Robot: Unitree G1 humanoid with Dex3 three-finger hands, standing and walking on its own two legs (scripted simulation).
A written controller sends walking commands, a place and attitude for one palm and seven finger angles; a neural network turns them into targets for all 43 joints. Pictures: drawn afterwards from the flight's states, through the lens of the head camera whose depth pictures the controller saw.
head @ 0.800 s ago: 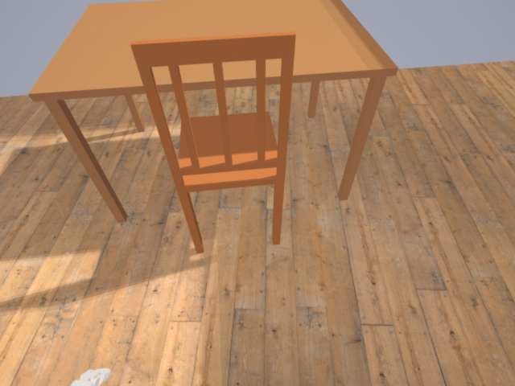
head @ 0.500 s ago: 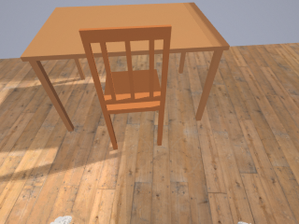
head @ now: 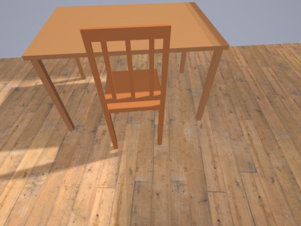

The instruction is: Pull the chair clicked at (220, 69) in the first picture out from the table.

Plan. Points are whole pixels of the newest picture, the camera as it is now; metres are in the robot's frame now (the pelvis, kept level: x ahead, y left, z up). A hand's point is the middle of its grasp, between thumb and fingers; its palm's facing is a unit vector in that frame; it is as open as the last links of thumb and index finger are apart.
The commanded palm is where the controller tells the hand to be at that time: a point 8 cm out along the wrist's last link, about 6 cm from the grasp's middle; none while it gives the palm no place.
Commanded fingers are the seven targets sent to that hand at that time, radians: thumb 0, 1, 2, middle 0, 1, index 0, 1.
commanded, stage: stand and wait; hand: left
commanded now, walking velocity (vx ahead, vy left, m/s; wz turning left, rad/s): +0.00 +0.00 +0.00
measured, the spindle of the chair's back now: (130, 72) +0.83 +0.15 -0.07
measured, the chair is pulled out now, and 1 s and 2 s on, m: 0.00 0.00 0.00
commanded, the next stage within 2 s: look at it before walking up in 0.02 s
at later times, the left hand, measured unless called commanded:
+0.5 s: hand out of the picture +0.06 +0.24 -0.16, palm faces -0.02 -0.95 -0.32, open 7.4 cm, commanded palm none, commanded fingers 0.00 0.90 0.90 -0.20 -0.30 -0.20 -0.30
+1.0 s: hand out of the picture +0.06 +0.23 -0.17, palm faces -0.07 -0.95 -0.30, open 7.4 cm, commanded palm none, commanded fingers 0.00 0.90 0.90 -0.20 -0.30 -0.20 -0.30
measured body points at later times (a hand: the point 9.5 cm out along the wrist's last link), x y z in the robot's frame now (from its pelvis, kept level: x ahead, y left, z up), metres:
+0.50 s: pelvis -0.01 +0.00 +0.00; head +0.00 +0.00 +0.45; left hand +0.06 +0.29 -0.13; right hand +0.05 -0.28 -0.14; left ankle -0.01 +0.14 -0.74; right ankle -0.01 -0.11 -0.74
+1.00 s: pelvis -0.01 +0.01 -0.01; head +0.00 +0.00 +0.44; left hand +0.06 +0.28 -0.15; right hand +0.05 -0.27 -0.15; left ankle -0.01 +0.14 -0.74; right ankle -0.01 -0.11 -0.74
